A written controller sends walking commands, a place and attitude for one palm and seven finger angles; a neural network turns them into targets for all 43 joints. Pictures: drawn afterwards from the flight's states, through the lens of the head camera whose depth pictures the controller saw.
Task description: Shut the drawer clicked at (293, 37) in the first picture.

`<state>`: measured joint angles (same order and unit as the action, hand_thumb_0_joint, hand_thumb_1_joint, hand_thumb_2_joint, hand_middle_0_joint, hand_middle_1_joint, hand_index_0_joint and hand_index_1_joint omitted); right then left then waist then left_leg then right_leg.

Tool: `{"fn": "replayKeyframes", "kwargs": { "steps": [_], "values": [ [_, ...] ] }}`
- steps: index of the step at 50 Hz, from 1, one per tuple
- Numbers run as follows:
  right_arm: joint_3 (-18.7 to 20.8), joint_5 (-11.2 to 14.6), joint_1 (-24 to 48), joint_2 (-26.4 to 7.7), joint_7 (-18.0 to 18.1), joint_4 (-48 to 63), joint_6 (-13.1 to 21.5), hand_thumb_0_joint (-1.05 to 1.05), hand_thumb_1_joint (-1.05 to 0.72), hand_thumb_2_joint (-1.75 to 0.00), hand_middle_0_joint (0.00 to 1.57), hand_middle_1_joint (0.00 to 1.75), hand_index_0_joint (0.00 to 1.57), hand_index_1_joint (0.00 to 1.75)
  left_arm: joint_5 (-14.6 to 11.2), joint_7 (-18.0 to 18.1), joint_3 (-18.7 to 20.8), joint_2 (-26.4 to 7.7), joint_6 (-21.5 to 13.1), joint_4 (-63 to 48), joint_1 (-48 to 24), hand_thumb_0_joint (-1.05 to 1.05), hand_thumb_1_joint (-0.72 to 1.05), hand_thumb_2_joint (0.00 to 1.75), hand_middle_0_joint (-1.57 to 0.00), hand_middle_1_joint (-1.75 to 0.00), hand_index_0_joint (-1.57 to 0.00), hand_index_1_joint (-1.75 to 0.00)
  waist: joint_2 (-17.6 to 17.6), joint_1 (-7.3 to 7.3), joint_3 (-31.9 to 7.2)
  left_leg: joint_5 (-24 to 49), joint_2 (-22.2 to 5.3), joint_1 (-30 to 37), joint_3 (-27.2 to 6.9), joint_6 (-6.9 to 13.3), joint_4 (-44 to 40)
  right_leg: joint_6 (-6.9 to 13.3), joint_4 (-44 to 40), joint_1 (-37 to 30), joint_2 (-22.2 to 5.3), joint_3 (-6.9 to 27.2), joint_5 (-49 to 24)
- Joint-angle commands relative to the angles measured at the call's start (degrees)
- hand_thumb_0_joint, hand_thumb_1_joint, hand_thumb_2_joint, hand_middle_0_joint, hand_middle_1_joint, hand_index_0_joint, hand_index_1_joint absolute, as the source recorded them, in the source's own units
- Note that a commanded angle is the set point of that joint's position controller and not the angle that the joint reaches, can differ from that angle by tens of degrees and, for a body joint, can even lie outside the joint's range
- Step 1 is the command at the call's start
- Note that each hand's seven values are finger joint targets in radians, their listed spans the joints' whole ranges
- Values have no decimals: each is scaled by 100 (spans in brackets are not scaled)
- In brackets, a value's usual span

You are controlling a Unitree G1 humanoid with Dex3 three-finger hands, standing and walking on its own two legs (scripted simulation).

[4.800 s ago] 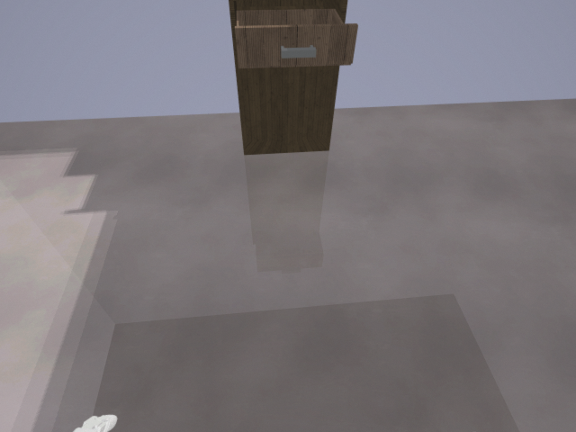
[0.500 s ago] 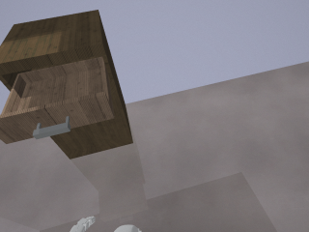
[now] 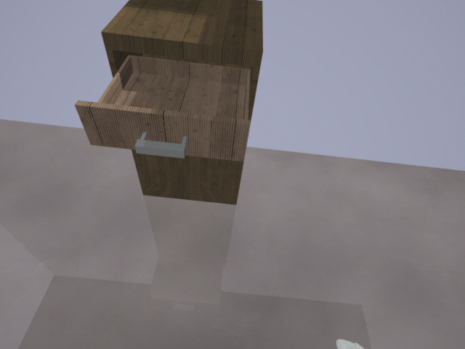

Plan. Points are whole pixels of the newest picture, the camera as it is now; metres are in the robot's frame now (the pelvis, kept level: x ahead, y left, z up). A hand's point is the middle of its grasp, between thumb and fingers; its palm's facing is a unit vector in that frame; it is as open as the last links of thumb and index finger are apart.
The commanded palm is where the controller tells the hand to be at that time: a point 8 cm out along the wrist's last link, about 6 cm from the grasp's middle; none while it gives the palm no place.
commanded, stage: take the last steps up to it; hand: left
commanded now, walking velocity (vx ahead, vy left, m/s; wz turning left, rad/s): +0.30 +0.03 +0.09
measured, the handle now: (162, 143) +0.59 +0.25 -0.06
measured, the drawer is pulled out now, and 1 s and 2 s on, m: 0.29 0.29 0.29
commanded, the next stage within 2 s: come to a stop and stand still in 1.02 s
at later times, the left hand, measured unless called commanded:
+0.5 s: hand (162, 327) +0.18 +0.15 -0.16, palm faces -0.03 -0.97 -0.23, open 7.4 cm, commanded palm none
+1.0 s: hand out of the picture +0.10 +0.14 -0.17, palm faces +0.18 -0.97 -0.14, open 7.3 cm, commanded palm none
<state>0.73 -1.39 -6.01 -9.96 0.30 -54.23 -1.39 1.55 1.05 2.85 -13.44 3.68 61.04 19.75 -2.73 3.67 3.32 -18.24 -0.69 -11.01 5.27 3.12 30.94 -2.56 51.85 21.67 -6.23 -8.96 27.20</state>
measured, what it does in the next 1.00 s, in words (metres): walks ahead: right foot, then left foot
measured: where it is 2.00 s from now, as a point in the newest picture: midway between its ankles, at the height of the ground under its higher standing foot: outside the picture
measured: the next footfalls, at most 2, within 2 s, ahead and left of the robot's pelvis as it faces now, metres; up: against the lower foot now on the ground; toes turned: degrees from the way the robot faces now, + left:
right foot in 0.48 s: +0.16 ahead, -0.13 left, +0.00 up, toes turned -6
left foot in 1.00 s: +0.35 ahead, +0.12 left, +0.00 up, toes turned +10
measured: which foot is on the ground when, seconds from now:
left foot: down 0.00-0.50, up 0.52-0.98, down 1.00-1.00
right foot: up 0.00-0.46, down 0.48-1.00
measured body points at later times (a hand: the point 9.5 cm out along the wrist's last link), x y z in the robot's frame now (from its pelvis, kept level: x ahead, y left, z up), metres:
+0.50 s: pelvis +0.07 -0.03 +0.00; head +0.09 -0.05 +0.45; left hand +0.18 +0.20 -0.14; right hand -0.05 -0.24 -0.16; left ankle -0.01 +0.08 -0.73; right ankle +0.12 -0.13 -0.74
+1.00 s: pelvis +0.23 +0.00 -0.01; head +0.25 +0.02 +0.44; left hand +0.10 +0.19 -0.16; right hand +0.37 -0.22 -0.14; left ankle +0.31 +0.11 -0.74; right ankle +0.12 -0.13 -0.73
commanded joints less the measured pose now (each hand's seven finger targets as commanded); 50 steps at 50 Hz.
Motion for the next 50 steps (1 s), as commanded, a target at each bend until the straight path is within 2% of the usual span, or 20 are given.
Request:
{"fn": "replayKeyframes", "kwargs": {
  "steps": [1,4,10,15,18,20,22,23,24,25,26,28,30,32,40,45,46,48,49,50],
  "values": [
    [219,47,-547,-954,106,67,183,0,-90,-90,20,30,20,30,24,-121,67,-310,-271,-351,-191,0,90,90,-20,-30,-20,-30,1180,-332,134,695,-1323,381,-1363,553,-1925,-44,1152,1154,-40,625,-761],
    [230,76,-1028,-833,108,-116,284,0,-90,-90,20,30,20,30,29,-112,36,-229,-305,-269,-202,0,90,90,-20,-30,-20,-30,906,-393,163,690,-1198,617,-1308,591,-2078,-87,1080,1234,-9,622,-1050],
    [274,48,-1619,-735,135,-332,389,0,-90,-90,20,30,20,30,21,-131,42,-168,-341,-444,-735,0,90,90,-20,-30,-20,-30,851,-506,427,175,-1442,780,-1665,879,-2377,-81,227,1423,-118,696,-1073],
    [305,-14,-1949,-753,138,-559,420,0,-90,-90,20,30,20,30,-5,-169,24,-51,-401,-642,-1314,0,90,90,-20,-30,-20,-30,890,-646,399,113,-1524,857,-1711,912,-2318,24,-756,1105,-33,587,-856],
    [303,-37,-2061,-777,133,-695,422,0,-90,-90,20,30,20,30,-18,-180,27,55,-444,-690,-1453,0,90,90,-20,-30,-20,-30,915,-638,405,188,-1522,613,-1627,856,-2187,99,-1160,658,85,497,-830],
    [288,-47,-2084,-731,125,-770,422,0,-90,-90,20,30,20,30,-24,-172,52,46,-484,-678,-1367,0,90,90,-20,-30,-20,-30,766,-541,361,477,-1492,439,-1536,781,-1945,150,-1583,175,210,422,-846],
    [254,-24,-2001,-673,133,-824,417,0,-90,-90,20,30,20,30,-23,-158,83,35,-552,-445,-762,0,90,90,-20,-30,-20,-30,577,-263,40,752,-1158,131,-1100,493,-1159,199,-2478,-1025,392,253,-1370],
    [222,22,-2033,-543,113,-841,444,0,-90,-90,20,30,20,30,-16,-129,134,-187,-618,-260,-252,0,90,90,-20,-30,-20,-30,179,-46,-220,757,-820,-429,-740,279,-294,313,-2805,-2099,150,585,-1474],
    [173,83,-2044,-269,62,-743,490,0,-90,-90,20,30,20,30,12,-71,233,-669,-691,-44,507,0,90,90,-20,-30,-20,-30,-875,219,-653,-126,-288,-1590,-109,-11,1120,730,-3192,-3352,-1085,2042,-1120],
    [168,60,-1782,-346,30,-513,445,0,-90,-90,20,30,20,30,-58,-30,296,-1084,-681,60,1039,0,90,90,-20,-30,-20,-30,-1401,334,-611,-1550,17,-2428,-26,-155,2450,1203,-3861,-3414,-2042,3440,-1181],
    [247,28,-1658,-520,23,-541,420,0,-90,-90,20,30,20,30,-104,4,276,-936,-677,54,859,0,90,90,-20,-30,-20,-30,-676,253,-410,-1285,-263,-2505,-476,-123,3118,1365,-4016,-2880,-2014,3296,-821],
    [289,20,-1549,-295,-31,-645,350,0,-90,-90,20,30,20,30,-100,8,166,-475,-700,-113,104,0,90,90,-20,-30,-20,-30,-398,-80,291,-387,-544,-2416,-556,-161,3466,1156,-4334,-1659,-1599,2703,-102],
    [297,-11,-1741,-99,-66,-778,254,0,-90,-90,20,30,20,30,-97,21,68,-113,-755,-153,-107,0,90,90,-20,-30,-20,-30,-138,-335,440,260,-653,-2110,-527,-281,3364,959,-4477,-1132,-1209,1803,-896],
    [276,-22,-1813,-24,-81,-809,208,0,-90,-90,20,30,20,30,-83,19,10,6,-822,-90,-7,0,90,90,-20,-30,-20,-30,-273,-453,508,500,-663,-2078,-392,-412,3177,896,-4455,-1024,-1018,1268,-1807],
    [288,7,-483,-101,-200,-288,235,0,-90,-90,20,30,20,30,-33,22,29,-191,-920,190,650,0,90,90,-20,-30,-20,-30,-372,-209,442,816,-661,-2509,-161,-548,1841,1082,-4190,-1857,-1018,1033,-3310],
    [210,38,137,-99,-231,-38,315,0,-90,-90,20,30,20,30,14,63,49,-308,-841,357,852,0,90,90,-20,-30,-20,-30,-623,-68,412,545,-399,-1710,39,-375,752,962,-3735,-1925,-1056,898,-4036],
    [213,43,74,-127,-211,-38,331,0,-90,-90,20,30,20,30,11,72,62,-324,-823,361,819,0,90,90,-20,-30,-20,-30,-567,-125,385,480,-332,-1418,39,-316,576,938,-3559,-1885,-1065,857,-4217],
    [231,13,-666,-276,-125,-268,379,0,-90,-90,20,30,20,30,-21,76,61,-312,-785,374,748,0,90,90,-20,-30,-20,-30,-376,-496,15,946,-45,-142,239,-217,-197,721,-2541,-1626,-754,552,-4717],
    [290,-22,-1362,-551,-63,-464,419,0,-90,-90,20,30,20,30,-53,66,32,-212,-771,359,761,0,90,90,-20,-30,-20,-30,82,-775,-464,1495,-250,985,94,-128,-480,568,-1512,-1224,-509,395,-4161],
    [439,-74,-1963,-1227,0,-569,460,0,-90,-90,20,30,20,30,-99,45,-10,88,-738,293,1009,0,90,90,-20,-30,-20,-30,1346,-896,-1096,2671,-1691,2221,-1494,346,-380,278,-62,35,180,-22,-1556]
  ]
}}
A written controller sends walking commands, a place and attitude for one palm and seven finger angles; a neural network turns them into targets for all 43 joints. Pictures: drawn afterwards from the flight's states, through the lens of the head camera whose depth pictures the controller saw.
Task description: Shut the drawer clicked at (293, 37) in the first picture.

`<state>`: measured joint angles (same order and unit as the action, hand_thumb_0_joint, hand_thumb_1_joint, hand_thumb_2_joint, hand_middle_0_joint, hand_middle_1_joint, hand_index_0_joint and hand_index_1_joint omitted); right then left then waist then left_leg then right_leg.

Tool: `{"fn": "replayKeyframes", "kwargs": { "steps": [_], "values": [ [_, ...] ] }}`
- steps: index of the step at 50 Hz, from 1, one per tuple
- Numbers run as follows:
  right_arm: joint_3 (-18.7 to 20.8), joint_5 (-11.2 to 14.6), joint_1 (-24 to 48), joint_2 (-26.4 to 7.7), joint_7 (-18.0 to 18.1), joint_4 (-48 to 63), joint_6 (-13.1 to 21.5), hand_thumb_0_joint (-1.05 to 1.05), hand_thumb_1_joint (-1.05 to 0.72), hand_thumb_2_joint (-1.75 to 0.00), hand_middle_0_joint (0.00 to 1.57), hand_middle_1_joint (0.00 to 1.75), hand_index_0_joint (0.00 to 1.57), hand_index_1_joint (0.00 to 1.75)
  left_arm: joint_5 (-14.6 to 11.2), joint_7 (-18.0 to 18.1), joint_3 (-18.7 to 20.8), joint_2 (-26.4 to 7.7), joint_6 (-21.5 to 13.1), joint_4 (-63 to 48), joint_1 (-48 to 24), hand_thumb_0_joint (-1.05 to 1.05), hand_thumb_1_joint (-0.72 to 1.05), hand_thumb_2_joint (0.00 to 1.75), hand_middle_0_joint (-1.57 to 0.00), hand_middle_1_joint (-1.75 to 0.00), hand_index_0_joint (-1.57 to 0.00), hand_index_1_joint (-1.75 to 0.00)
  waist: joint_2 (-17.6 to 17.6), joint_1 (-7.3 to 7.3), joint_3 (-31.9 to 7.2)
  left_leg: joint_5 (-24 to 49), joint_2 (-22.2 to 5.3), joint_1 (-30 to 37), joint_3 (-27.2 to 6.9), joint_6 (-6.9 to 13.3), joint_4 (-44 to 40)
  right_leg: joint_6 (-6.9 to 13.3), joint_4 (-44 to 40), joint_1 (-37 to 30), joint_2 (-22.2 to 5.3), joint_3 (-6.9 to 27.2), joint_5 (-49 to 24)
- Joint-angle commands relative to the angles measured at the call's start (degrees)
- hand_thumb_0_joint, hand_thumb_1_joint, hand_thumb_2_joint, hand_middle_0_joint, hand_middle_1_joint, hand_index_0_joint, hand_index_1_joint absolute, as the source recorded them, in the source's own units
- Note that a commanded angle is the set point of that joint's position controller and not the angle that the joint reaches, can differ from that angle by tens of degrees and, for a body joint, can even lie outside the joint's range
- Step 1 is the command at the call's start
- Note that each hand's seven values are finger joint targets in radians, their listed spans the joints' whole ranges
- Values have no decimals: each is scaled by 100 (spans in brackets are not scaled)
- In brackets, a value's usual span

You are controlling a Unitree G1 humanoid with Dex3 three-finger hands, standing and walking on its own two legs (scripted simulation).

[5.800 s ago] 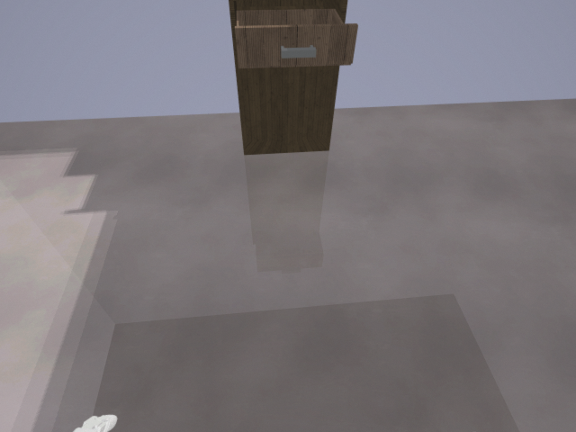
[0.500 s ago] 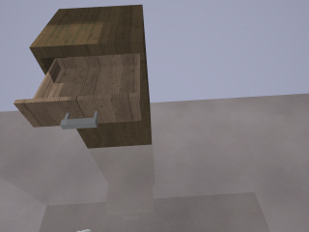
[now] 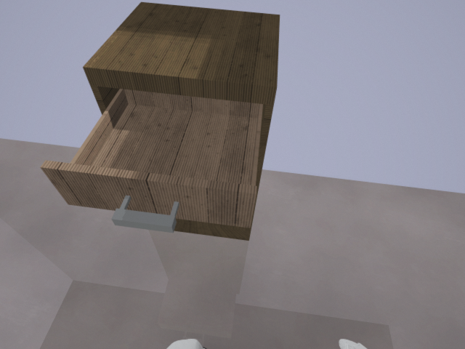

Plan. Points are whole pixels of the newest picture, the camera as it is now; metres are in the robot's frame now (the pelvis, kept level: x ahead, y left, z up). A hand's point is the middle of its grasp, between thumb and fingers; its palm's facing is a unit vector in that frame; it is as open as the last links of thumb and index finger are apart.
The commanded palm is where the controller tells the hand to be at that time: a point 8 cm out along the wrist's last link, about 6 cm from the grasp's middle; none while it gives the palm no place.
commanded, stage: take the last steps up to it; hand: left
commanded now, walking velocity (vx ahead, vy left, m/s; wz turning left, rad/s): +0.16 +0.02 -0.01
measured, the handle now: (148, 211) +0.37 +0.23 -0.05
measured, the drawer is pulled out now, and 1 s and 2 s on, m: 0.29 0.29 0.29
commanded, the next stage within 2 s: come to a stop and stand still in 0.02 s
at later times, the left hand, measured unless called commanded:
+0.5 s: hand (150, 347) +0.14 +0.18 -0.16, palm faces -0.02 -0.97 -0.26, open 7.3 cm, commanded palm none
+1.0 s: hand out of the picture +0.00 +0.15 -0.14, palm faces +0.08 -0.96 -0.26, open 7.3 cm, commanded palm none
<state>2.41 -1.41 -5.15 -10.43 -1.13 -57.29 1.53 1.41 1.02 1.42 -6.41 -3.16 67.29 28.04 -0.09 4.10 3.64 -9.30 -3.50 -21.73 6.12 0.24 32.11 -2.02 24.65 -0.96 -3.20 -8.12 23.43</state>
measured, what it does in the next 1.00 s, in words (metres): steps on the spot: right foot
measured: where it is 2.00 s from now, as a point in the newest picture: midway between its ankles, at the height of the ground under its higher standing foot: outside the picture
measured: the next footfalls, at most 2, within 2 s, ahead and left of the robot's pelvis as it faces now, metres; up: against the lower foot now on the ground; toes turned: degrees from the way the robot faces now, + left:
right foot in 0.50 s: +0.08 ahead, -0.11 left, +0.00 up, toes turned -6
left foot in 1.12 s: +0.01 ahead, +0.11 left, +0.00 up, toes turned -2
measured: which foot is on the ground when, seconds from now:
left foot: down 0.00-0.52, up 0.54-1.00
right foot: down 0.00-0.02, up 0.04-0.48, down 0.50-1.00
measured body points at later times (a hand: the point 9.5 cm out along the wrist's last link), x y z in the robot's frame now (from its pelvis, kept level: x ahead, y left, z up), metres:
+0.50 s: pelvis +0.06 -0.01 +0.01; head +0.08 -0.03 +0.45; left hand +0.14 +0.23 -0.14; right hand +0.07 -0.23 -0.16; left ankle +0.09 +0.11 -0.73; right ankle +0.04 -0.11 -0.73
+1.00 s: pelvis +0.00 -0.03 +0.02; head +0.02 -0.06 +0.47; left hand +0.00 +0.20 -0.12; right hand +0.04 -0.28 -0.15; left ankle -0.04 +0.14 -0.68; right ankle +0.04 -0.11 -0.73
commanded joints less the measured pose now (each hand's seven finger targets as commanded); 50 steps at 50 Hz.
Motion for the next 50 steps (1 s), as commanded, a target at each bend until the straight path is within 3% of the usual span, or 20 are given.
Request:
{"fn": "replayKeyframes", "kwargs": {
  "steps": [1,2,5,8,12,15,19,22,24,25,26,27,28,30,31,33,37,43,46,50],
  "values": [
    [285,20,-2410,-1408,191,-323,119,0,-90,-90,20,30,20,30,-92,58,85,-509,-62,-472,56,0,90,90,-20,-30,-20,-30,1636,-979,-1510,2867,-2230,3521,-2566,1159,-1046,186,4024,2899,199,181,1217],
    [243,43,-2119,-1300,207,-257,63,0,-90,-90,20,30,20,30,-58,97,133,-623,-19,-528,-165,0,90,90,-20,-30,-20,-30,948,-872,-1109,2426,-2296,2900,-2225,1350,-1197,298,4547,3019,-57,509,1226],
    [40,62,-1010,-563,242,-20,165,0,-90,-90,20,30,20,30,-13,-10,157,-467,92,-380,-352,0,90,90,-20,-30,-20,-30,599,-429,-204,1555,-1544,1251,-1215,878,-1723,175,4517,2852,-430,648,-10],
    [-65,87,-856,-315,285,-56,200,0,-90,-90,20,30,20,30,-42,38,111,-262,261,-279,-127,0,90,90,-20,-30,-20,-30,548,-182,-204,2670,-1228,664,-600,703,-1818,14,3782,2236,-393,727,-478],
    [-47,68,-816,-343,356,-20,117,0,-90,-90,20,30,20,30,-44,132,103,-334,448,-354,-208,0,90,90,-20,-30,-20,-30,329,-153,-347,3243,-1288,756,-554,748,-1685,-68,2949,1989,-223,742,-629],
    [10,49,-828,-462,383,-83,-14,0,-90,-90,20,30,20,30,-31,134,138,-553,533,-582,-634,0,90,90,-20,-30,-20,-30,783,-258,-161,2992,-1392,848,-672,882,-1578,-55,2451,2043,-158,679,-348],
    [138,12,-1029,-646,388,-141,-137,0,-90,-90,20,30,20,30,-26,138,167,-677,568,-888,-1182,0,90,90,-20,-30,-20,-30,1033,-441,-138,2985,-1446,1128,-912,988,-1397,24,1993,2053,-37,623,-17],
    [188,4,-1042,-723,365,-157,-172,0,-90,-90,20,30,20,30,-49,144,186,-699,512,-960,-1141,0,90,90,-20,-30,-20,-30,896,-365,-358,2856,-1389,1274,-959,908,-1138,108,1224,1731,16,600,-288],
    [210,48,-1057,-682,325,-173,-198,0,-90,-90,20,30,20,30,-39,150,196,-766,425,-931,-1002,0,90,90,-20,-30,-20,-30,611,-278,-621,2166,-1071,1222,-762,579,-689,117,77,1149,-7,593,-1447],
    [196,92,-1163,-489,288,-169,-196,0,-90,-90,20,30,20,30,-6,173,206,-1009,351,-935,-1004,0,90,90,-20,-30,-20,-30,-45,-323,-729,1326,-660,967,-500,250,-246,225,-337,818,-396,1166,-2687],
    [140,130,-1210,-199,259,-103,-206,0,-90,-90,20,30,20,30,14,197,242,-1317,293,-940,-1092,0,90,90,-20,-30,-20,-30,-964,-427,-754,-287,-128,420,-38,-67,106,582,-242,606,-1288,1946,-4317],
    [128,126,-1101,-140,243,-36,-278,0,-90,-90,20,30,20,30,-21,178,235,-1442,278,-971,-1076,0,90,90,-20,-30,-20,-30,-1056,-324,-692,-1882,163,308,-131,-172,679,1082,-354,823,-1817,2056,-5220],
    [144,96,-1025,-172,267,-69,-371,0,-90,-90,20,30,20,30,-25,200,246,-1330,250,-943,-1100,0,90,90,-20,-30,-20,-30,-1102,-288,-827,-2326,154,244,-457,-168,1326,1285,-389,793,-1787,2089,-5545],
    [154,100,-1156,-206,277,-210,-439,0,-90,-90,20,30,20,30,-40,228,203,-1127,263,-1013,-1466,0,90,90,-20,-30,-20,-30,-949,-454,-643,-1904,151,69,-693,-218,2054,1258,-412,896,-1494,1774,-5028],
    [147,100,-1175,-208,262,-280,-450,0,-90,-90,20,30,20,30,-47,224,211,-1122,261,-1038,-1557,0,90,90,-20,-30,-20,-30,-736,-453,-547,-1716,159,-20,-730,-244,2278,1221,-436,883,-1395,1651,-4757],
    [159,90,-1160,-284,220,-290,-468,0,-90,-90,20,30,20,30,-57,196,239,-1180,240,-1050,-1460,0,90,90,-20,-30,-20,-30,-607,-375,-361,-1453,147,-187,-762,-307,2463,1149,-563,916,-1335,1621,-4084],
    [173,47,-1089,-369,181,-231,-463,0,-90,-90,20,30,20,30,-37,198,327,-1220,229,-1024,-1189,0,90,90,-20,-30,-20,-30,-695,-210,-198,-1258,95,-459,-843,-361,2376,1154,-869,728,-1420,1967,-2727],
    [146,17,-960,-405,139,-114,-417,0,-90,-90,20,30,20,30,9,154,383,-1255,238,-968,-944,0,90,90,-20,-30,-20,-30,-797,-75,-249,-1359,118,-286,-746,-312,1670,1170,-1288,674,-1377,2264,-970],
    [124,26,-988,-365,118,-93,-378,0,-90,-90,20,30,20,30,30,117,381,-1276,241,-939,-950,0,90,90,-20,-30,-20,-30,-912,-104,-279,-1422,181,70,-611,-255,1125,1143,-1576,892,-1283,2287,-75],
    [62,52,-1169,-239,120,-147,-278,0,-90,-90,20,30,20,30,38,79,358,-1305,239,-798,-982,0,90,90,-20,-30,-20,-30,-980,-181,-276,-1427,332,763,-403,-150,193,1052,-1732,1276,-1088,2128,255]
  ]
}}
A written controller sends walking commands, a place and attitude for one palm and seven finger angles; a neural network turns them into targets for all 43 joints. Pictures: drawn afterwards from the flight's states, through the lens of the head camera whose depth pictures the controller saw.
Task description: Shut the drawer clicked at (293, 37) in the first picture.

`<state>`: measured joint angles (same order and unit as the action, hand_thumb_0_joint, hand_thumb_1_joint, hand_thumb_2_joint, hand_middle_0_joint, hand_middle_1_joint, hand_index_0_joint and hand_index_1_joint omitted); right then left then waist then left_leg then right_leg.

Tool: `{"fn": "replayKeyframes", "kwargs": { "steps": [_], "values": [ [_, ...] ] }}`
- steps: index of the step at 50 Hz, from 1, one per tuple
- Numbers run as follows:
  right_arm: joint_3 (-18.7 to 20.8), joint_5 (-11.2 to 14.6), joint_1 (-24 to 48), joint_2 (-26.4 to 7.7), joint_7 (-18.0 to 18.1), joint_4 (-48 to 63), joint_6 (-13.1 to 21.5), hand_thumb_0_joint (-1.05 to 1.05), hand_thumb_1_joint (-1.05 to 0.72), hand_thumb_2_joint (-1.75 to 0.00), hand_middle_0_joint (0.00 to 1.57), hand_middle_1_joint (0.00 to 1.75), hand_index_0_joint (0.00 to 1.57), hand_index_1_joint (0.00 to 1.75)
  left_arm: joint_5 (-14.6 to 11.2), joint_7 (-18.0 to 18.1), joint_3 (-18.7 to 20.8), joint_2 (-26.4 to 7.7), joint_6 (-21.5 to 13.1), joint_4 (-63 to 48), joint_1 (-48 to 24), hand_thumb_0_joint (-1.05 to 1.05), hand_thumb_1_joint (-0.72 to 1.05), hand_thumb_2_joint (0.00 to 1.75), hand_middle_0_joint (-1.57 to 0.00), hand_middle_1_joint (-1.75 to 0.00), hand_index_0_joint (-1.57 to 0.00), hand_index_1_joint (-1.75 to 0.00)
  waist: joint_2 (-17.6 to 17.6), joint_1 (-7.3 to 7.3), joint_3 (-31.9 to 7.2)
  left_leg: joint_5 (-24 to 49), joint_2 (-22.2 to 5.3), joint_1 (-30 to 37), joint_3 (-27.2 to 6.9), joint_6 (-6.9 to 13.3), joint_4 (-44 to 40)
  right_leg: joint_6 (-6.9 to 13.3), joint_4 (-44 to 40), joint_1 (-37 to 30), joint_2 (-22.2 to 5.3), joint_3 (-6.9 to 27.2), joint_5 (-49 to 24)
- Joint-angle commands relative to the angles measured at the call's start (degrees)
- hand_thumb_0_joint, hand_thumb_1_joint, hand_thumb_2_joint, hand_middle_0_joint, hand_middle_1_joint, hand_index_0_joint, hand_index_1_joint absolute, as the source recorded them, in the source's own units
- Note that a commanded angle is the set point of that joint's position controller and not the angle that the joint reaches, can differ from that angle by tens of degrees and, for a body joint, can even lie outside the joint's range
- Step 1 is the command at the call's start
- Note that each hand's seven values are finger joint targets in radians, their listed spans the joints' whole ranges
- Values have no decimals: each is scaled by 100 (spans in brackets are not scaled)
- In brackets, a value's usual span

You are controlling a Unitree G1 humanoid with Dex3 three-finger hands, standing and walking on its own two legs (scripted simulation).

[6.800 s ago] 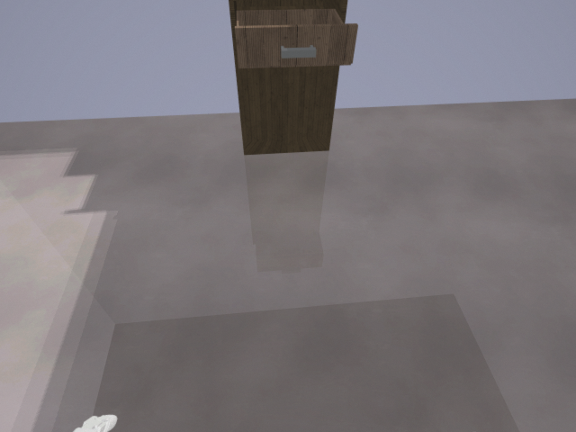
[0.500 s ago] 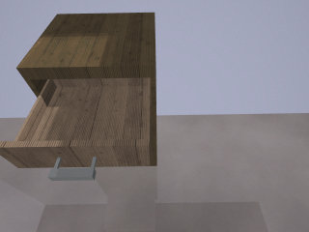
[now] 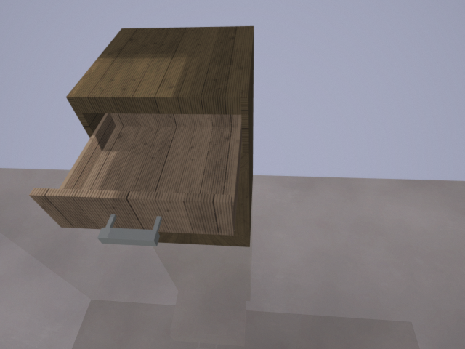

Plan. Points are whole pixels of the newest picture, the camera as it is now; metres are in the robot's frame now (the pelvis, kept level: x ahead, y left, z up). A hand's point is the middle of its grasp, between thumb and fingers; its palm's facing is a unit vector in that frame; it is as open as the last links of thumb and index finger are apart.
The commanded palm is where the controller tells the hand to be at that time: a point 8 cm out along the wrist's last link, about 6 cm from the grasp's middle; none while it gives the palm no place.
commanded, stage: come to a stop and stand still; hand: left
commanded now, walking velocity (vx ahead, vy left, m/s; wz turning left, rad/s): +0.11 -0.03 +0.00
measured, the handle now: (132, 228) +0.36 +0.28 -0.07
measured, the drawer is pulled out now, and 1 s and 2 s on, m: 0.29 0.29 0.29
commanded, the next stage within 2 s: look again from close up in 0.34 s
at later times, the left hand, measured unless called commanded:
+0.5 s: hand out of the picture +0.02 +0.18 -0.19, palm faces -0.02 -0.97 -0.22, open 7.3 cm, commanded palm none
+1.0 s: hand out of the picture +0.05 +0.19 -0.18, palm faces +0.01 -0.97 -0.23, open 7.2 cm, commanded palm none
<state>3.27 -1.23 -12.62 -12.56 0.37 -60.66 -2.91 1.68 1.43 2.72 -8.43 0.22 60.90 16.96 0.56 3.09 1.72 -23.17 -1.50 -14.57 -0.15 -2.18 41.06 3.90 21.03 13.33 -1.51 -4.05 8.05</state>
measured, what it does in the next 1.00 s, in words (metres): steps on the spot: left foot, then right foot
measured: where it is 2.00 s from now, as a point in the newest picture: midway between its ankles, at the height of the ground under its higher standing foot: outside the picture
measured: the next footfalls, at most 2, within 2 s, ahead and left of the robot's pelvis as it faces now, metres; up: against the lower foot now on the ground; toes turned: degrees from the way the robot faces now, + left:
left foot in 0.12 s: +0.00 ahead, +0.15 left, +0.00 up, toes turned -1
right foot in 0.44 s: +0.05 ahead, -0.09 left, +0.00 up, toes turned -3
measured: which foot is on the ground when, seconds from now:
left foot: up 0.00-0.10, down 0.12-1.00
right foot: down 0.00-0.12, up 0.14-0.42, down 0.44-1.00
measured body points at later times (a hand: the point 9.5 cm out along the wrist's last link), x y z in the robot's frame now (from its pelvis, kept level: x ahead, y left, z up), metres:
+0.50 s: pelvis +0.02 +0.01 -0.02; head +0.05 -0.01 +0.43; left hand +0.02 +0.23 -0.17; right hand -0.04 -0.17 -0.18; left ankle -0.04 +0.15 -0.75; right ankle +0.01 -0.08 -0.75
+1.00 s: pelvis +0.02 +0.01 -0.01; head +0.01 -0.01 +0.44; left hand +0.05 +0.24 -0.16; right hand +0.02 -0.21 -0.18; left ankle -0.04 +0.15 -0.75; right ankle +0.01 -0.08 -0.75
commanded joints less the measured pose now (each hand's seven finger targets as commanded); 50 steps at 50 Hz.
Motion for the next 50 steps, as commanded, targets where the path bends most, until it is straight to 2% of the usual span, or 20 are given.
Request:
{"fn": "replayKeyframes", "kwargs": {
  "steps": [1,4,6,7,8,10,11,15,18,21,22,23,24,25,27,30,33,35,41,50],
  "values": [
    [-39,30,-623,-2,-19,125,197,0,-90,-90,20,30,20,30,1,40,221,-1073,-92,-128,70,0,90,90,-20,-30,-20,-30,-1040,-186,-125,153,195,365,278,133,-1049,364,-1347,-13,-1131,1609,1823],
    [-100,36,-1280,31,81,-162,296,0,-90,-90,20,30,20,30,-75,31,138,-832,-28,-21,-68,0,90,90,-20,-30,-20,-30,-524,-492,10,668,77,1500,221,242,-2347,-47,-787,919,-686,1159,2236],
    [-40,-48,-1255,-496,156,-80,342,0,-90,-90,20,30,20,30,-111,-21,-3,-287,-6,-37,98,0,90,90,-20,-30,-20,-30,1221,-484,441,-1099,-1350,763,-1611,695,-3539,-302,973,1415,50,278,1612],
    [-61,-40,-965,-574,190,59,307,0,-90,-90,20,30,20,30,-64,-16,-26,-250,-5,-56,40,0,90,90,-20,-30,-20,-30,1180,-391,904,-1457,-1750,45,-2034,956,-3884,-341,1629,1481,99,166,1616],
    [-109,-50,-659,-521,201,123,319,0,-90,-90,20,30,20,30,-23,-45,-6,-275,-8,-5,79,0,90,90,-20,-30,-20,-30,878,-276,943,-1421,-1688,-426,-1978,1080,-3883,-341,2083,1186,21,363,1446],
    [-214,20,-501,-194,238,38,398,0,-90,-90,20,30,20,30,20,-69,5,-357,45,210,315,0,90,90,-20,-30,-20,-30,1137,-130,977,-546,-1228,-432,-1309,894,-3740,-381,2529,1108,-46,484,1138],
    [-232,20,-498,-164,250,39,412,0,-90,-90,20,30,20,30,1,-82,7,-357,38,248,402,0,90,90,-20,-30,-20,-30,924,-96,939,-55,-1120,-256,-1086,891,-3593,-418,2680,1188,-34,469,1033],
    [-237,31,-951,-77,298,-179,473,0,-90,-90,20,30,20,30,-50,-57,-49,-283,-4,212,188,0,90,90,-20,-30,-20,-30,598,-262,631,2329,-1145,545,-786,1025,-3006,-531,2353,1238,-115,355,1079],
    [-204,-8,-1116,-95,316,-317,459,0,-90,-90,20,30,20,30,-106,-15,-83,-196,-35,155,-3,0,90,90,-20,-30,-20,-30,813,-355,428,3457,-1133,752,-705,1082,-2508,-517,1428,713,-87,209,1332],
    [-176,56,-1195,16,310,-381,470,0,-90,-90,20,30,20,30,-119,15,-53,-311,-154,371,552,0,90,90,-20,-30,-20,-30,123,-174,-62,3185,-685,497,-360,620,-1645,-423,-9,-619,-236,525,-637],
    [-196,137,-421,-148,165,-68,594,0,-90,-90,20,30,20,30,-16,263,-103,-532,-283,674,917,0,90,90,-20,-30,-20,-30,-8,39,15,2801,-535,79,141,272,-643,-303,176,-507,-660,808,-2722],
    [-235,78,-706,286,145,168,514,0,-90,-90,20,30,20,30,-101,224,-136,-717,-326,474,833,0,90,90,-20,-30,-20,-30,-395,-259,-148,268,-69,-144,33,219,-864,-64,75,-440,-1043,1377,-1585],
    [-248,61,-940,413,135,53,470,0,-90,-90,20,30,20,30,-76,178,-174,-621,-320,333,541,0,90,90,-20,-30,-20,-30,-413,-389,-217,89,-40,56,113,245,-1012,119,41,-267,-1007,1304,-668],
    [-281,28,-1147,457,103,-72,430,0,-90,-90,20,30,20,30,-86,173,-153,-591,-383,317,426,0,90,90,-20,-30,-20,-30,-1078,-466,-628,276,-48,209,192,261,-907,192,75,-506,-877,1248,-994],
    [-300,40,-1367,356,109,-123,461,0,-90,-90,20,30,20,30,-108,188,-167,-487,-389,177,269,0,90,90,-20,-30,-20,-30,-656,-546,-689,707,-107,374,55,292,-1253,215,338,-569,-793,1200,-1330],
    [-302,51,-1342,247,164,-202,520,0,-90,-90,20,30,20,30,-148,164,-190,-454,-394,159,291,0,90,90,-20,-30,-20,-30,289,-455,-515,2555,-385,470,-72,311,-1331,51,873,-730,-508,829,-2740],
    [-305,85,-1216,195,205,-143,456,0,-90,-90,20,30,20,30,-152,175,-155,-593,-381,231,411,0,90,90,-20,-30,-20,-30,-219,-434,-241,1983,-316,310,52,213,-1317,43,786,-860,-667,872,-3752],
    [-298,82,-1235,192,202,-151,443,0,-90,-90,20,30,20,30,-146,169,-168,-567,-349,199,298,0,90,90,-20,-30,-20,-30,-479,-456,-102,1893,-316,336,9,235,-1513,10,755,-831,-622,796,-3652],
    [-301,47,-1023,29,192,-216,427,0,-90,-90,20,30,20,30,-145,135,-162,-568,-253,18,120,0,90,90,-20,-30,-20,-30,57,-399,227,1931,-396,475,-101,267,-1827,-38,448,-475,-447,789,-1637],
    [-351,43,-940,-44,159,-234,414,0,-90,-90,20,30,20,30,-136,67,-159,-660,-206,-39,60,0,90,90,-20,-30,-20,-30,-85,-388,376,1079,-358,400,-124,310,-2124,-63,-14,-285,-394,911,-85]
  ]
}}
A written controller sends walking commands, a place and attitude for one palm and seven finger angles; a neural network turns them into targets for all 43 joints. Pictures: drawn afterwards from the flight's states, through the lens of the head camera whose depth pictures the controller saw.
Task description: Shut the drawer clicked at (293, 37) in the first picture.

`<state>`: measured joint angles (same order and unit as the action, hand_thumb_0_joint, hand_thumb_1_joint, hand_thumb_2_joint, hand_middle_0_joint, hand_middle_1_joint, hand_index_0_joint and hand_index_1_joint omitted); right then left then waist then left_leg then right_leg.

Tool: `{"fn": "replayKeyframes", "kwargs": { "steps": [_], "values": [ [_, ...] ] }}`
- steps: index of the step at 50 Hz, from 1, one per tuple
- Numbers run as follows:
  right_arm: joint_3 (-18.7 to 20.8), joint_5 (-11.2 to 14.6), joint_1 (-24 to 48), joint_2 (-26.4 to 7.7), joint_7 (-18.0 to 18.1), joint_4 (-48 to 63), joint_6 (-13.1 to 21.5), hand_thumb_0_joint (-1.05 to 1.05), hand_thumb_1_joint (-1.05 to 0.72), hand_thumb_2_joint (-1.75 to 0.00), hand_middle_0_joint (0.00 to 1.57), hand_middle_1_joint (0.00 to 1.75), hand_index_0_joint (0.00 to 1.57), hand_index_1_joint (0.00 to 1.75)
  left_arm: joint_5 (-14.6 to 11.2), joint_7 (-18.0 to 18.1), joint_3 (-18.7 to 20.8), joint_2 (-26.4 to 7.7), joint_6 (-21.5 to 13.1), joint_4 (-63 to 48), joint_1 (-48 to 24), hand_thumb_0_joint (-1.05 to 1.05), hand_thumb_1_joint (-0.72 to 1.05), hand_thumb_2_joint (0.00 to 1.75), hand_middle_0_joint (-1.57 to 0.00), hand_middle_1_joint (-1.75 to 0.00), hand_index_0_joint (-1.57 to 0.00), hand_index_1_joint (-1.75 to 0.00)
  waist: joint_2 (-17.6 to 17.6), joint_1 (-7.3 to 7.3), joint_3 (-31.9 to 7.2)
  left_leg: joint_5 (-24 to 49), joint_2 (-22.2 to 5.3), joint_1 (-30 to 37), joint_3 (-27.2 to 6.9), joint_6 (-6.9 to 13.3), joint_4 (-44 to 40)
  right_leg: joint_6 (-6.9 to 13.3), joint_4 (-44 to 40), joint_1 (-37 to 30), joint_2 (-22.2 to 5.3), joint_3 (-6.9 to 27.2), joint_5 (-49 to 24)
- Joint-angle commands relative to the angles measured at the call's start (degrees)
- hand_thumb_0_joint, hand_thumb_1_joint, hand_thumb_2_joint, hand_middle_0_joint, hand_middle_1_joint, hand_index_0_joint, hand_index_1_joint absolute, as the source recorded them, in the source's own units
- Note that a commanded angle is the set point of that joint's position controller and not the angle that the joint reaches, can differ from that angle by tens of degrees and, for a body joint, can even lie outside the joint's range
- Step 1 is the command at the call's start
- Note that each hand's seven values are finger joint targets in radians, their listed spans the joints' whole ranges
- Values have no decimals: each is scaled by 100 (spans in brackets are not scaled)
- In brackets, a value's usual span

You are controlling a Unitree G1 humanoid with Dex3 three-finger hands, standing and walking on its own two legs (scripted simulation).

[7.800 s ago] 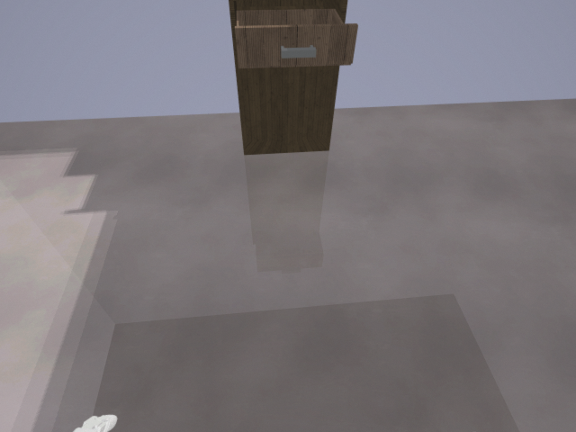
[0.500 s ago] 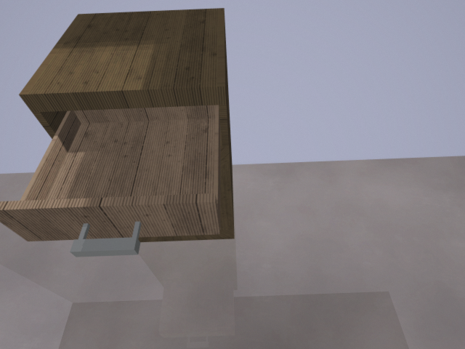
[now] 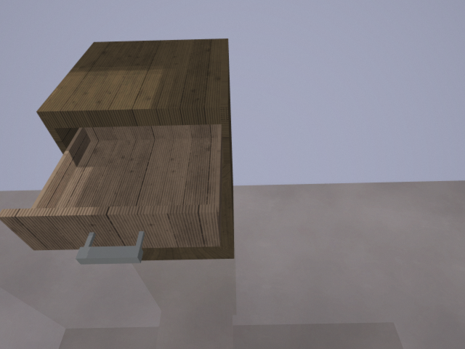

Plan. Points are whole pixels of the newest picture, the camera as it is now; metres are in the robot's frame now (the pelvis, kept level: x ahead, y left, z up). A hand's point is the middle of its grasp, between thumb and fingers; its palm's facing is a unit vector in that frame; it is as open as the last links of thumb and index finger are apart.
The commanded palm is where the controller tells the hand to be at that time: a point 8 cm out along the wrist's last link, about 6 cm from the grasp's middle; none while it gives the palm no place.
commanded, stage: shuffle to correct the standing spot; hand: left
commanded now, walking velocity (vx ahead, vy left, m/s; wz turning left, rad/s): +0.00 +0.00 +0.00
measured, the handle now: (113, 245) +0.33 +0.28 -0.06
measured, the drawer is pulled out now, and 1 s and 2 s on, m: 0.29 0.29 0.29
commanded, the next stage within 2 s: come to a stop and stand still in 0.28 s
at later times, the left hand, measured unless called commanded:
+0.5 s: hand out of the picture +0.01 +0.22 -0.18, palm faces +0.02 -0.98 -0.21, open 7.4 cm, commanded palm none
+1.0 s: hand out of the picture +0.02 +0.20 -0.17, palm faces +0.00 -0.97 -0.23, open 7.3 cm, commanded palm none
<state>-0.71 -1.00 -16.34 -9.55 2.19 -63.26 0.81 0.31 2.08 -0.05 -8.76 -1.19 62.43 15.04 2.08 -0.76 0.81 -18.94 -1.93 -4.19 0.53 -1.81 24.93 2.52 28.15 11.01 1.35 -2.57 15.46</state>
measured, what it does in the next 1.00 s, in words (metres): stands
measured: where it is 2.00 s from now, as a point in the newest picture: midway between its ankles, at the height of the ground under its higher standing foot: outside the picture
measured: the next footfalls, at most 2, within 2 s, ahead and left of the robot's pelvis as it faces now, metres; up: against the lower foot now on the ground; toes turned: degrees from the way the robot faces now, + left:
right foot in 1.84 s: -0.13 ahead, -0.06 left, +0.00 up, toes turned -3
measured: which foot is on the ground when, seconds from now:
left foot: down 0.00-1.00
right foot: down 0.00-1.00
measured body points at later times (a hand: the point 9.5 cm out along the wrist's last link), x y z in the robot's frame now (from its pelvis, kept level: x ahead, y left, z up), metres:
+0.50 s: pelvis +0.02 +0.05 -0.01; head +0.03 +0.04 +0.44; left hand +0.01 +0.27 -0.16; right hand -0.06 -0.16 -0.17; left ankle -0.06 +0.14 -0.74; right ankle +0.01 -0.07 -0.74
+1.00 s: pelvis -0.02 +0.02 +0.00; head -0.01 +0.02 +0.45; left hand +0.02 +0.25 -0.15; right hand +0.02 -0.22 -0.15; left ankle -0.01 +0.14 -0.72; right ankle +0.01 -0.07 -0.74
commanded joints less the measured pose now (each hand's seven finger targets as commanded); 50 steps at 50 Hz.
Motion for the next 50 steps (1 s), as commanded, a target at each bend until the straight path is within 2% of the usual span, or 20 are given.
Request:
{"fn": "replayKeyframes", "kwargs": {
  "steps": [1,4,7,12,16,18,21,24,26,28,32,37,39,41,42,43,44,46,48,50],
  "values": [
    [39,14,-558,-387,-25,28,49,0,-90,-90,20,30,20,30,1,0,116,-622,-64,-186,275,0,90,90,-20,-30,-20,-30,-195,21,493,680,-298,-679,-208,275,-487,69,-729,-54,-688,783,-800],
    [29,8,-643,-398,-32,-15,41,0,-90,-90,20,30,20,30,15,-3,145,-685,-77,-188,380,0,90,90,-20,-30,-20,-30,-118,58,370,387,-230,-726,-140,282,-391,145,-721,-148,-762,879,-453],
    [32,-15,-725,-382,-75,-4,-24,0,-90,-90,20,30,20,30,47,-12,205,-785,-44,-215,499,0,90,90,-20,-30,-20,-30,-496,126,585,-293,-32,-1083,-7,290,-124,266,-1051,-13,-925,1203,941],
    [62,-38,-945,-283,-102,21,-50,0,-90,-90,20,30,20,30,81,20,358,-910,-11,-327,600,0,90,90,-20,-30,-20,-30,-857,94,669,-422,66,-1178,162,294,377,569,-1414,325,-1397,1757,1728],
    [62,-54,-1396,-328,-109,-114,14,0,-90,-90,20,30,20,30,79,-3,338,-671,32,-433,400,0,90,90,-20,-30,-20,-30,0,-39,805,-238,-117,-869,-142,424,-370,339,-399,727,-803,862,1315],
    [93,-57,-1555,-569,-73,-119,63,0,-90,-90,20,30,20,30,111,-34,272,-365,41,-499,338,0,90,90,-20,-30,-20,-30,941,-68,764,221,-751,-839,-948,790,-861,122,732,845,-226,-26,870],
    [37,-44,-1479,-489,31,-104,138,0,-90,-90,20,30,20,30,98,-31,158,-130,-21,-453,243,0,90,90,-20,-30,-20,-30,757,12,746,3223,-1053,-300,-1097,1137,-562,47,1130,1166,-186,-171,1068],
    [14,41,-1207,-495,123,-38,207,0,-90,-90,20,30,20,30,-4,-3,197,-164,-78,-166,802,0,90,90,-20,-30,-20,-30,186,254,113,5449,-673,-197,-488,699,273,118,438,-82,-406,143,-1164],
    [9,82,-1139,-376,167,18,237,0,-90,-90,20,30,20,30,-56,39,204,-413,-125,33,1104,0,90,90,-20,-30,-20,-30,-32,245,-58,4491,-357,-667,-226,316,426,229,537,-795,-862,507,-3723],
    [39,75,-1159,-304,181,-53,187,0,-90,-90,20,30,20,30,-82,66,180,-431,-90,45,846,0,90,90,-20,-30,-20,-30,-337,119,89,4167,-356,-564,-262,210,74,127,655,-672,-861,400,-4203],
    [141,61,-1166,-373,193,-113,142,0,-90,-90,20,30,20,30,-42,115,219,-356,24,-102,573,0,90,90,-20,-30,-20,-30,-119,47,138,5094,-549,-48,-250,257,-53,-33,691,-177,-623,282,-2982],
    [241,34,-952,-456,181,21,71,0,-90,-90,20,30,20,30,4,120,296,-321,160,-448,230,0,90,90,-20,-30,-20,-30,549,50,381,6987,-1025,719,-531,582,-83,-104,638,806,-253,80,338],
    [252,32,-762,-487,162,130,45,0,-90,-90,20,30,20,30,19,106,326,-349,145,-478,376,0,90,90,-20,-30,-20,-30,423,138,289,6605,-927,639,-470,618,166,-65,247,561,-272,136,-106],
    [228,52,-620,-393,151,204,39,0,-90,-90,20,30,20,30,14,111,331,-425,74,-350,706,0,90,90,-20,-30,-20,-30,40,219,-53,4829,-586,68,-316,465,388,50,10,-240,-578,583,-2367],
    [393,178,-31,-785,44,672,65,0,-90,-90,20,30,20,30,112,261,329,-861,-78,-161,1049,0,90,90,-20,-30,-20,-30,-1708,423,26,4209,-499,-889,48,250,1845,-257,-362,-531,-776,332,-4863],
    [359,97,89,-407,-33,1097,92,0,-90,-90,20,30,20,30,79,271,358,-825,-113,-350,1263,0,90,90,-20,-30,-20,-30,-2446,416,-117,-38,140,-1824,-48,304,2402,142,-105,-1200,-1447,1247,-6873],
    [355,103,225,-301,-13,1041,22,0,-90,-90,20,30,20,30,104,237,231,-664,-170,-406,1101,0,90,90,-20,-30,-20,-30,-2101,275,-310,-808,67,-1857,-251,305,2768,408,-159,-1142,-1702,1358,-7133],
    [305,101,73,-113,-88,987,-71,0,-90,-90,20,30,20,30,110,169,193,-742,-127,-731,495,0,90,90,-20,-30,-20,-30,-423,70,-457,-1018,20,-1409,-37,238,2276,765,-358,-483,-1701,1122,-4800],
    [281,80,-159,-23,-127,839,-116,0,-90,-90,20,30,20,30,103,136,206,-945,-57,-849,205,0,90,90,-20,-30,-20,-30,-230,-113,-393,-368,174,-823,284,163,1438,716,-587,199,-1409,1040,-2317],
    [275,42,-471,-65,-151,732,-111,0,-90,-90,20,30,20,30,65,95,200,-958,10,-836,53,0,90,90,-20,-30,-20,-30,-264,-228,-51,269,219,-109,352,159,683,389,-812,1156,-1035,907,423]
  ]
}}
